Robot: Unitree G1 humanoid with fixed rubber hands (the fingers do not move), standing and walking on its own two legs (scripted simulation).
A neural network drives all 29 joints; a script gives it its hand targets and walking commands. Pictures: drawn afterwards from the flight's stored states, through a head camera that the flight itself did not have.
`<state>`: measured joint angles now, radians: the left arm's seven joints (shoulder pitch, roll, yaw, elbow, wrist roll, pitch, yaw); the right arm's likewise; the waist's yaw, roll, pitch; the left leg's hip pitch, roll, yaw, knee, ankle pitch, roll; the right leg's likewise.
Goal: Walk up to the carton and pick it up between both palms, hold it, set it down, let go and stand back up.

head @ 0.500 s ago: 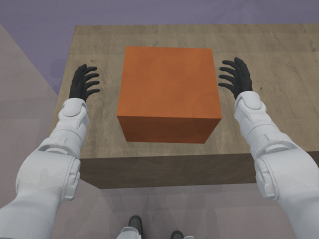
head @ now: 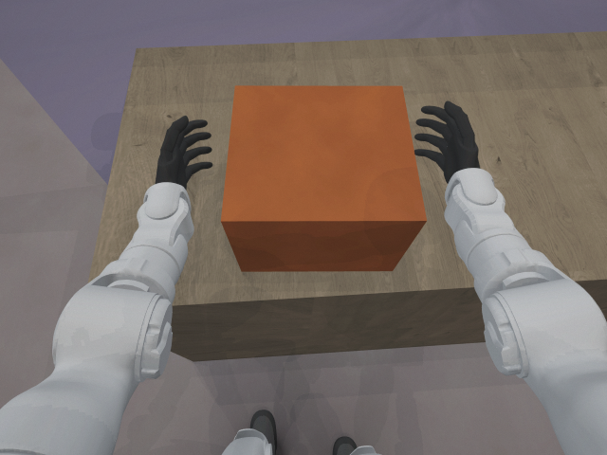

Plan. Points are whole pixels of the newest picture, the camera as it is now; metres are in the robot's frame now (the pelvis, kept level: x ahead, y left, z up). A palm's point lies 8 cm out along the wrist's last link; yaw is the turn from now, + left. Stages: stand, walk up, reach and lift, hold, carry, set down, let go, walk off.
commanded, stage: reach and lift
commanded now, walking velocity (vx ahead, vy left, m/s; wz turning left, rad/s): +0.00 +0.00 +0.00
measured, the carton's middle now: (318, 183) +0.49 +0.00 -0.02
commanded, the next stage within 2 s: none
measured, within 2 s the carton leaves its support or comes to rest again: leaves its support in 1.88 s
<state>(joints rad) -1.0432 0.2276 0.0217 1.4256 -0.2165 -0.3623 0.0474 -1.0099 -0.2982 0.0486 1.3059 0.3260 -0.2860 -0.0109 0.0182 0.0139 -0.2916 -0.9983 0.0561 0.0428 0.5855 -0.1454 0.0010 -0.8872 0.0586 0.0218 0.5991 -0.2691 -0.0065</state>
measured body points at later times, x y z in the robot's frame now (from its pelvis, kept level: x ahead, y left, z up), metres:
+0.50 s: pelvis +0.01 +0.00 +0.02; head +0.15 +0.00 +0.45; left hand +0.46 +0.17 +0.03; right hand +0.47 -0.16 +0.04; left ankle +0.04 +0.12 -0.71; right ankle -0.02 -0.11 -0.71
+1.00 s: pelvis +0.02 -0.01 +0.03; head +0.15 +0.00 +0.46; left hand +0.46 +0.17 +0.03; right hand +0.47 -0.16 +0.04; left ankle +0.04 +0.12 -0.71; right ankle -0.02 -0.11 -0.71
